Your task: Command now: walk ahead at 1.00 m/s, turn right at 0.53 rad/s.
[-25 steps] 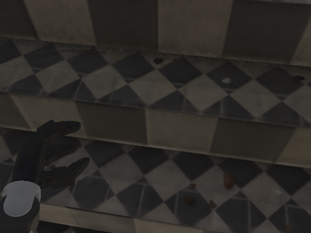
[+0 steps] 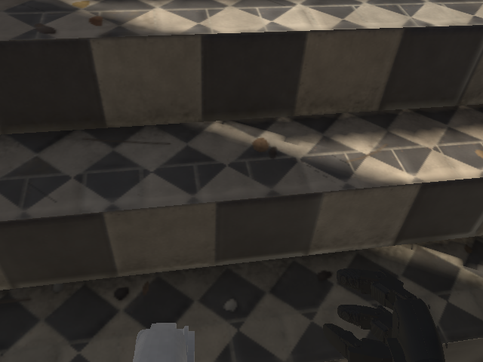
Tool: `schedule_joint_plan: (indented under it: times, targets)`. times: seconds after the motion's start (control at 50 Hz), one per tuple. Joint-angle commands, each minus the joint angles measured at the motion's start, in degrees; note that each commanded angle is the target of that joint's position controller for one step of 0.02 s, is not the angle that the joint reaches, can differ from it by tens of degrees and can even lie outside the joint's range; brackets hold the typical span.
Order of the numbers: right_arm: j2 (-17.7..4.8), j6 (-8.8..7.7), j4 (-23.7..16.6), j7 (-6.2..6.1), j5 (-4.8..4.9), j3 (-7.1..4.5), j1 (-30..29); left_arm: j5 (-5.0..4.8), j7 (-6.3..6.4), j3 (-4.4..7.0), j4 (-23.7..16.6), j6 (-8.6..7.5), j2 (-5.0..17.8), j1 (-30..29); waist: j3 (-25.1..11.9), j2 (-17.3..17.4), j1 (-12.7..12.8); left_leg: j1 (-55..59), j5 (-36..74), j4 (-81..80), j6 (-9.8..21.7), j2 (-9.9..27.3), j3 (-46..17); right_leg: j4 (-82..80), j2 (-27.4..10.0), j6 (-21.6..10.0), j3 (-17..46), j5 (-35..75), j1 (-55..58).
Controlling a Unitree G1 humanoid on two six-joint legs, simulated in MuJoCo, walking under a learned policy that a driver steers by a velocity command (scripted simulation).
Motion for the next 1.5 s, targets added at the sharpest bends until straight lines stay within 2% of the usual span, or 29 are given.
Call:
schedule_joint_plan:
  times: [0.02, 0.12, 0.14, 0.16, 0.18, 0.2, 0.24, 0.3, 0.4, 0.48, 0.54, 0.56, 0.58, 0.6, 0.68, 0.82, 0.88, 0.92, 0.94, 0.96, 0.98, 1.06, 1.2, 1.3, 1.34, 1.36, 1.38, 1.42, 1.5]
  targets:
    - [1.02, 0.77, -8.81, 0.12, 0.33, 2.43, -11.06, -1.52, 1.39, -0.78, -3.79, -2.64, 1.44, -2.79, 6.87, 3.91, 0.35, 13.66, -1.10, -17.47, 1.80, 3.16, 1.36, -31.24, -14.80, -9.26, 18.12, -3.37, -14.79]
    - [-12.73, 1.21, 2.86, 2.87, 3.47, -3.35, 16.42, -0.70, 1.60, 2.11, -7.97, -4.29, 12.92, -3.06, -18.29, -2.14, -10.95, 62.01, -25.48, -58.32, 5.46, -9.27, 14.23, -4.05, -22.33, -8.27, -1.64, 114.84, 10.16]
    - [-17.95, 1.06, 5.01, 3.26, 1.62, -5.19, 23.00, -0.17, 0.13, 2.80, -9.51, -5.21, 12.94, -5.54, -22.71, -0.14, -12.89, 67.84, -25.95, -69.08, 6.96, -8.73, 2.12, 12.01, -22.48, -7.62, -1.09, 112.53, 10.43]
    - [-24.17, 1.82, 8.61, 1.66, -0.52, -7.45, 27.81, -0.39, -2.58, 2.46, -14.91, -5.52, 8.94, -10.44, -21.14, 18.73, -12.89, 72.45, -41.76, -89.05, 14.64, 2.65, -30.23, 31.67, -13.19, -3.16, -3.99, 90.72, -7.78]
    - [-21.37, 3.77, 10.59, 0.33, 1.66, -7.85, 24.04, 4.48, -3.49, 1.67, -18.75, -5.30, 4.03, -18.85, -15.68, 28.00, -11.25, 70.50, -45.92, -109.52, 18.66, 4.31, -55.63, 56.36, -2.15, -2.45, -4.17, 32.27, -23.58]
    - [-16.38, 3.54, 8.73, 1.01, 2.89, -7.28, 11.13, 8.12, -3.29, -0.98, -23.48, -4.65, -4.83, -22.88, -6.00, 14.47, -5.67, 61.73, -41.47, -107.11, 17.27, 4.56, -54.41, 82.41, -3.27, -0.23, 2.59, 23.05, -36.07]
    - [-12.11, 1.80, 15.06, 0.97, 1.80, -6.15, 9.74, 6.89, -2.09, -5.55, -30.04, -3.26, -14.18, -24.31, 6.63, 1.51, 1.51, 53.53, -26.52, -103.21, 14.30, 4.15, -40.15, 95.64, -6.15, 1.15, 4.39, 14.81, -50.09]
    - [-8.63, -1.81, 21.06, 3.32, 2.08, -5.55, 12.99, 5.82, 0.24, -7.51, -28.63, -0.76, -13.74, -15.36, 11.20, -1.94, 7.23, 49.97, -9.54, -105.84, 10.83, -1.32, -23.77, 89.61, -10.47, 2.78, 0.77, 10.06, -50.87]
    - [-12.37, -5.08, 25.18, 3.36, 2.17, -6.37, 25.00, 4.70, 2.48, -8.84, -37.25, -0.15, -14.90, -35.39, 14.78, 0.70, 0.05, 56.76, -6.76, -115.16, 14.67, 1.86, -27.42, 101.00, -13.61, 3.41, -3.90, -3.16, -66.43]
    - [-15.65, -2.15, 22.77, 0.53, 4.16, -8.40, 23.94, 1.87, 0.79, -11.09, -41.52, 0.83, -17.15, -41.52, -0.25, 0.13, 0.54, 43.02, 36.12, -130.51, 14.80, 2.02, -16.01, 47.81, -11.02, 0.75, -13.02, -12.26, -10.35]
    - [-26.94, -7.26, 18.56, 4.12, 5.29, -12.82, 13.62, 0.48, 2.59, -1.45, -29.38, 1.24, 0.25, -3.55, -26.23, 6.93, 19.98, 61.74, 112.53, -85.29, 12.64, 4.53, -17.79, 30.64, -6.96, 0.66, -7.55, -15.65, 17.30]
    - [-22.11, -8.58, 17.36, 6.34, 5.87, -12.21, 12.28, 2.58, 2.85, 0.60, -25.13, 0.65, 6.21, 1.31, -27.29, -5.68, 19.82, 53.29, 95.63, -66.15, 9.70, -2.60, -14.16, 13.83, -14.46, -2.65, 14.01, -31.34, 22.25]
    - [-14.67, -8.27, 13.56, 7.18, 3.13, -11.12, 7.10, 2.03, 3.88, 1.72, -23.19, 1.32, 8.08, -3.33, -22.47, -22.88, 15.99, 37.18, 29.15, -35.85, 5.93, -13.50, -8.96, -8.26, -27.29, -9.55, 47.48, -37.58, 18.20]
    - [-9.29, -8.30, 10.20, 7.61, -1.46, -9.38, 5.87, 1.12, 3.06, 0.92, -21.85, 2.15, 2.18, -9.45, -16.49, -11.15, 10.78, 27.89, 22.98, -16.15, 6.17, -11.49, -11.59, -9.48, -27.37, -9.02, 49.72, -44.27, 13.86]
    - [-0.20, -3.33, 4.90, 5.72, -0.46, -3.38, 5.86, 3.34, 1.75, -2.76, -5.90, -2.89, -13.27, -11.18, 5.57, 3.82, -1.99, 12.12, 8.94, 1.50, 8.41, -6.87, -14.27, -9.89, -25.19, -3.67, 17.35, -9.21, -2.89]
    - [0.22, 0.19, -10.17, 2.18, 1.16, 0.44, -19.66, 0.32, 0.25, -1.81, 4.28, -6.03, -4.30, 1.08, 17.43, 3.17, -1.10, -2.22, -18.41, -12.03, 8.09, 2.24, 0.11, -37.11, -23.52, -1.96, -5.36, 8.10, 0.05]
    - [-4.83, 0.17, -2.85, 5.06, 3.73, -0.07, -7.82, -5.15, 1.15, -2.28, -0.66, -7.14, 0.70, 2.71, -4.48, 9.92, -0.24, 69.01, -2.38, -50.74, 6.20, -3.87, 15.33, -38.00, -17.57, -7.55, -10.28, 57.29, -18.00]
    - [-10.03, 2.32, -0.56, 3.55, 1.71, -4.79, 16.27, -3.09, -0.67, 4.02, -5.42, -9.57, 19.18, -2.97, -25.45, -6.88, -13.97, 77.16, -11.28, -59.65, 3.76, -6.53, 5.90, -6.39, -23.55, -5.83, -4.51, 113.40, 5.52]
    - [-17.31, 2.55, 0.52, 3.45, 0.94, -7.42, 19.22, -1.46, -2.01, 4.53, -7.16, -9.57, 14.92, -5.89, -28.07, -4.62, -14.05, 79.39, -17.57, -68.90, 4.03, -3.26, -5.68, 11.75, -21.94, -2.84, -0.70, 108.33, 5.40]
    - [-24.16, 1.38, 5.32, 2.77, -0.66, -9.75, 21.94, -1.81, -3.65, 2.95, -11.83, -8.62, 2.38, -9.43, -24.59, 18.16, -11.49, 84.72, -11.94, -92.21, 7.27, 14.30, -35.82, 39.41, -7.67, 0.79, 1.38, 41.84, -17.13]
    - [-22.84, 1.00, 5.42, 2.97, 0.51, -10.39, 21.53, 1.62, -2.79, 2.41, -14.96, -7.74, -2.29, -10.11, -28.18, 10.90, -11.45, 84.08, -24.85, -106.18, 4.71, 19.34, -53.02, 72.02, -2.16, 2.28, 12.74, 22.10, -26.45]
    - [-8.57, -2.64, 21.88, 4.63, 1.65, -6.80, 11.11, 3.67, -2.11, -2.85, -23.01, -4.51, -15.71, -13.70, 3.43, 4.67, 4.35, 63.09, -7.83, -101.44, 3.69, 14.27, -15.57, 96.01, -8.75, -1.97, 4.77, 20.62, -49.88]
    - [-6.15, -5.07, 32.85, 5.80, 1.84, -4.18, 13.35, -0.57, 3.34, -5.70, -31.04, 3.33, -13.08, -30.45, 14.38, 1.69, 11.39, 52.15, 27.70, -125.29, -4.48, 7.37, 20.52, 80.23, -5.06, -5.07, -4.87, 4.37, -50.05]
    - [-32.48, -6.36, 20.39, 1.35, 9.41, -9.56, 3.81, 0.82, 1.35, -2.11, -18.47, 5.52, 2.07, 10.51, -20.33, 8.71, 24.99, 71.14, 134.66, -94.01, 8.14, 15.23, 17.77, 48.18, -0.37, -1.98, -17.38, -4.97, 2.23]
    - [-23.37, -4.39, 15.43, 4.69, 4.86, -9.06, 5.52, -0.22, -0.70, 0.42, -20.23, 3.73, 4.91, 0.79, -14.43, 2.56, 16.31, 69.97, 75.87, -57.38, 7.07, 8.83, 11.59, 11.58, 2.87, -5.69, -1.67, -6.86, 2.95]
    - [-14.70, -4.49, 8.92, 7.60, -0.08, -6.98, 6.03, -1.35, -0.38, 1.51, -21.25, 3.41, 6.47, -12.14, -7.91, -13.95, 7.74, 42.73, 19.21, -28.74, 2.03, -4.21, 4.70, 4.57, -2.49, -14.00, 24.46, 9.11, 6.54]
    - [-9.13, -4.65, 1.61, 8.36, -4.37, -5.06, 0.56, -1.06, 1.32, 0.24, -23.17, 4.13, 3.14, -17.52, -8.55, -6.90, 4.12, 26.71, 10.07, -0.35, 0.35, -8.92, -5.15, -10.19, -7.72, -19.49, 46.40, -4.88, 3.31]
    - [0.88, -4.73, -5.80, 6.54, -5.21, -0.57, -4.04, 2.80, 2.20, -0.12, -16.17, 2.40, 2.28, -8.19, 5.56, 1.18, 1.43, 9.71, 7.49, 14.47, 1.09, -4.84, -7.04, -18.17, -10.12, -12.95, 47.91, -12.72, -3.07]
    - [-0.19, -2.22, -7.52, 2.49, -2.75, 1.33, -8.71, 2.93, -0.08, -1.45, -9.22, -2.23, -1.80, -2.24, 17.06, 5.83, 0.33, -2.28, -11.75, 19.67, 2.14, -2.77, -1.06, -18.35, -8.69, -7.27, 27.36, 6.45, -9.22]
